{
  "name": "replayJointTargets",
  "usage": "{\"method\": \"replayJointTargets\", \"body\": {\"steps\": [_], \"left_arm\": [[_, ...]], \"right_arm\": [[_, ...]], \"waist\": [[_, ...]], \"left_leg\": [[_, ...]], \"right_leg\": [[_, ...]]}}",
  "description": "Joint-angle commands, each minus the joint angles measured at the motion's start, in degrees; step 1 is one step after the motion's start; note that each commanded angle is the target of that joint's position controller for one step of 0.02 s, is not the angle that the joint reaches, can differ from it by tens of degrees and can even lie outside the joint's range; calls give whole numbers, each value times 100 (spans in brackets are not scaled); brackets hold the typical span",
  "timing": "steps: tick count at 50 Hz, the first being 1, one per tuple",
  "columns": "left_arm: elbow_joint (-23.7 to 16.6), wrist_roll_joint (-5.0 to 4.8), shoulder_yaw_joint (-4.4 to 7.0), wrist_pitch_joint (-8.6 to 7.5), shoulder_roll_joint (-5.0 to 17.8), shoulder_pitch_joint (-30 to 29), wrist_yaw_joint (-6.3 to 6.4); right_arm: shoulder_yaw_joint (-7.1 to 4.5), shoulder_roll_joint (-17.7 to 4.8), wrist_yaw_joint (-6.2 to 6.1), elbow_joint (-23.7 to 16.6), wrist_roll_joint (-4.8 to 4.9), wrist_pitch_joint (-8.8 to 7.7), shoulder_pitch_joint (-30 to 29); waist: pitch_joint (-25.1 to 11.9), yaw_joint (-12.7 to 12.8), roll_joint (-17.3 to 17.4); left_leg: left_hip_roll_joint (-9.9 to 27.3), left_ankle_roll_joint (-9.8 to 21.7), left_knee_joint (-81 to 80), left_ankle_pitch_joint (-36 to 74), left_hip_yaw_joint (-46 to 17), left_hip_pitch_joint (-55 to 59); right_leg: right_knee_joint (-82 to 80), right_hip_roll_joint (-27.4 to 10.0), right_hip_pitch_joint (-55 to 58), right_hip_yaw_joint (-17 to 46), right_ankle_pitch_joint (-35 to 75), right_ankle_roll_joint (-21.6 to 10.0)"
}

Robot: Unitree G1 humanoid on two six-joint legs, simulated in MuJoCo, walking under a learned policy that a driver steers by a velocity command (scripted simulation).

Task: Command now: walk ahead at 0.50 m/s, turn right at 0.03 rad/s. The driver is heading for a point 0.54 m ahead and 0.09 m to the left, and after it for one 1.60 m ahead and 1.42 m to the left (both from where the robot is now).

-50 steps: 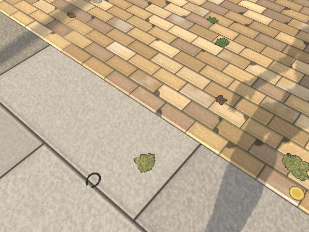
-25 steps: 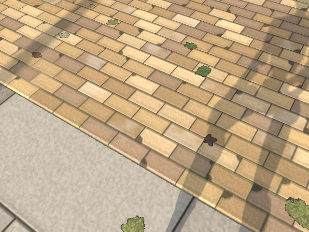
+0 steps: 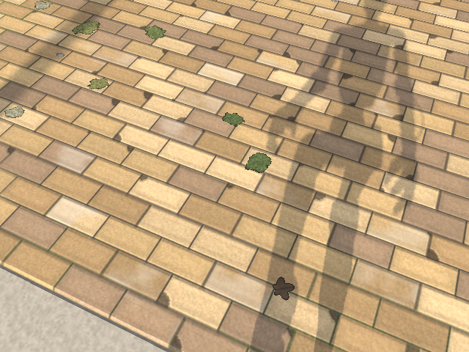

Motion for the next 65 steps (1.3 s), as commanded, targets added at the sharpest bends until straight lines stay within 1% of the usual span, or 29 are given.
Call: {"method": "replayJointTargets", "body": {"steps": [1, 4, 6, 7, 8, 9, 11, 13, 18, 24, 29, 32, 34, 35, 36, 37, 38, 40, 41, 43, 46, 55, 58, 60, 61, 62, 63, 64, 65], "left_arm": [[-517, -22, 42, -102, 339, -684, 21], [-473, -8, 106, -161, 470, -396, 67], [22, 65, 235, -260, 670, 1041, 155], [223, 203, 357, -310, 1093, 2082, 229], [282, 211, 504, -265, 1643, 2304, 232], [217, -26, 461, -194, 1312, 1912, 192], [107, -38, 283, -248, 645, 1044, 160], [201, -55, 213, -337, 407, 921, 211], [434, -99, 256, -517, 570, 1389, 240], [612, -97, 218, -487, 516, 1772, 293], [834, -66, 224, -404, 604, 2228, 390], [826, -39, 274, -320, 825, 2079, 453], [753, -22, 328, -218, 991, 1951, 445], [645, -54, 341, -199, 1017, 1782, 409], [352, -96, 234, -233, 489, 1887, 338], [-31, -126, 274, -294, 593, 1598, 252], [-141, -61, 275, -362, 699, 982, 219], [-101, -103, 267, -432, 666, 1055, 214], [-93, 6, 263, -333, 644, 1148, 217], [-108, 116, 250, -120, 544, 1269, 169], [-354, 104, 228, -1, 485, 785, 128], [-1065, 5, 121, -85, 565, -968, 60], [-1091, -29, 146, -163, 752, -654, 80], [-746, -40, 262, -241, 1017, 543, 181], [-599, 33, 341, -317, 1250, 1365, 262], [-648, 189, 436, -317, 1736, 2031, 358], [-646, 116, 498, -214, 1898, 1661, 328], [-786, 64, 390, -156, 1282, 1132, 298], [-810, 14, 282, -152, 845, 843, 277]], "right_arm": [[-176, -893, -54, -117, -29, -41, 292], [-204, -994, -106, -75, -62, -2, 138], [-190, -978, -109, -71, -43, 42, 19], [-120, -789, -100, -263, 0, 34, -24], [-17, -223, -61, -368, 172, 39, 660], [-175, -853, -111, -267, 6, 90, 348], [-163, -696, -53, -380, 28, 64, -235], [-164, -584, 11, -301, -97, 206, -170], [-183, -464, 134, -457, -107, 411, -704], [-106, -335, 198, -858, -93, 392, -1820], [-28, -288, 243, -1195, -133, 368, -2518], [-100, -438, 205, -1140, -153, 382, -2097], [-240, -675, 156, -878, -170, 341, -1131], [-375, -936, 98, -633, -234, 298, -277], [-560, -1575, 9, -607, -258, 305, 9], [-621, -1869, 27, -716, -104, 370, -128], [-582, -1665, -15, -668, -4, 415, -323], [-437, -1108, -58, -708, 8, 377, -891], [-390, -987, -88, -734, 51, 331, -1042], [-358, -970, -81, -748, 77, 204, -1005], [-411, -1200, -63, -710, 66, 139, -671], [-429, -1290, -117, -720, -18, 210, 215], [-463, -1435, -179, -852, -53, 198, -52], [-484, -1547, -130, -962, -47, 151, -403], [-441, -1390, -68, -1010, 8, 103, -441], [-285, -774, -51, -1229, 147, 71, -150], [-280, -863, -53, -1375, 117, 108, 278], [-317, -1169, -96, -1138, -43, 220, 132], [-312, -1152, -28, -1137, -87, 251, -253]], "waist": [[262, -12, 690], [146, 229, 719], [-610, 838, 487], [-1330, 1194, -18], [-1876, 853, -1377], [-1498, 816, -452], [-334, 488, 13], [-95, 238, -169], [90, 191, -51], [332, 392, -57], [425, 575, -92], [74, 285, -339], [-512, -135, -366], [-923, -594, -65], [-1410, -454, 946], [-1725, -295, 1270], [-922, -312, 484], [-41, 202, -31], [24, 382, -9], [-141, 510, 170], [-77, 412, 353], [36, -265, 653], [-9, 11, 755], [-505, 587, 622], [-1063, 982, 263], [-1941, 1026, -650], [-2201, 533, -1759], [-1215, 390, -560], [-557, 413, 50]], "left_leg": [[1628, 659, -112, 2545, -703, -66], [1777, 542, 488, 3654, -661, 243], [1452, 353, 2177, 4258, -341, -89], [1174, 227, 3796, 2623, -117, -1184], [95, -5, 5769, -1438, 138, -3189], [323, 97, 6236, -1589, -631, -3694], [782, 126, 5851, -679, -710, -3617], [961, 28, 5448, -382, -690, -3169], [1044, -128, 5185, 372, -600, -3724], [954, -198, 3758, 1348, -186, -4060], [737, 93, 2734, 1079, 386, -3889], [270, 459, 2583, 253, 684, -3104], [-68, 783, 2271, -195, 649, -1954], [98, 1042, 1719, -61, 175, -671], [1684, 1589, 1605, -178, -2026, 878], [2541, 2347, 695, 86, -4777, 1613], [2371, 2090, 524, 115, -3831, 1112], [1855, 1522, 290, 1097, -2641, -346], [1566, 1380, 246, 1613, -2219, -771], [1282, 1316, 235, 2270, -1841, -1050], [1071, 1215, 154, 2415, -1688, -1158], [1116, 947, 576, 2695, -2172, -54], [1227, 704, 932, 3018, -2397, -143], [943, 444, 2049, 3858, -2274, -570], [544, 305, 3315, 3217, -1985, -1149], [-6, 144, 5073, 529, -1385, -2305], [-374, 111, 5982, -1893, -1041, -3458], [169, 126, 6386, -1411, -1091, -3806], [364, 87, 6187, -936, -985, -3728]], "right_leg": [[-465, 205, 157, -209, 26, -103], [-843, 416, 762, -242, -567, -360], [-1382, 661, 2583, -319, -514, -634], [-1455, -459, 4056, 880, -949, -950], [-2081, -1968, 5327, 3602, -1306, -1695], [-2340, -1787, 4852, 3752, -1622, -1596], [-2707, -1313, 3410, 2150, -1057, -1226], [-3010, -904, 2747, 1261, -565, -870], [-3328, -805, 2808, 328, 227, -765], [-3258, -629, 3175, -541, 1163, -565], [-2830, -852, 4000, -969, 2447, -520], [-1795, -958, 4335, -1238, 4785, -468], [-140, -1000, 4138, -1283, 4994, -517], [1307, -882, 3285, -1349, 3805, -379], [3284, -254, 1364, -1335, -271, -143], [4599, 841, -365, -248, -2906, 35], [4451, 322, -983, 368, -2277, -24], [3385, -58, -459, 311, -1575, 9], [3059, -135, -89, 316, -1540, 109], [2697, -150, 270, 246, -1495, 270], [2037, -140, 9, 103, -998, 430], [-87, 267, -455, 141, 41, 352], [-736, 424, 461, 266, -255, 152], [-1132, 699, 2189, 144, -559, -57], [-1362, 195, 3478, 573, -735, -251], [-1600, -1440, 4898, 2430, -1850, -582], [-2420, -2130, 5067, 4801, -2156, -1105], [-2426, -1931, 4210, 4172, -2862, -1071], [-2514, -1591, 3438, 3178, -2602, -969]]}}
